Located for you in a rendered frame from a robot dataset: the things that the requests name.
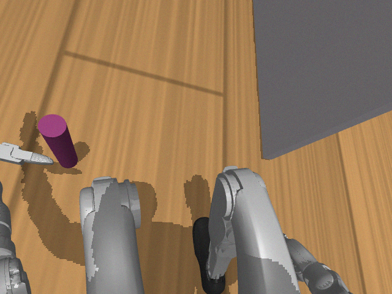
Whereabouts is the left robot hand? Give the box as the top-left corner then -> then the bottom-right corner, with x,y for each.
0,142 -> 54,165

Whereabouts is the right robot foot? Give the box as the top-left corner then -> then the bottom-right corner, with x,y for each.
192,217 -> 225,294

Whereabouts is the right robot hand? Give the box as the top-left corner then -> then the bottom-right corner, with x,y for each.
283,233 -> 318,282

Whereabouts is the can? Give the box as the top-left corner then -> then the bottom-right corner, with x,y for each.
38,114 -> 78,168

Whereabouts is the left robot arm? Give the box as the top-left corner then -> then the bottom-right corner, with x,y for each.
0,182 -> 31,294

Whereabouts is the right robot arm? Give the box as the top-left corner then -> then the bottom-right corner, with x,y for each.
303,263 -> 353,294

